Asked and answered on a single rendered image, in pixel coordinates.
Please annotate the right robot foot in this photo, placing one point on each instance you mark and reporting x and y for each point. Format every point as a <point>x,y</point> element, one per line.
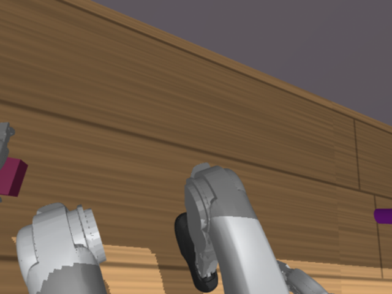
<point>186,246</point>

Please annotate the left robot hand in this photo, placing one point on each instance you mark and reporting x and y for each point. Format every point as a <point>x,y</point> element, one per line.
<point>5,132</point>

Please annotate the right robot hand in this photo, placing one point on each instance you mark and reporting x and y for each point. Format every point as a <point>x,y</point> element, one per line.
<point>299,282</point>

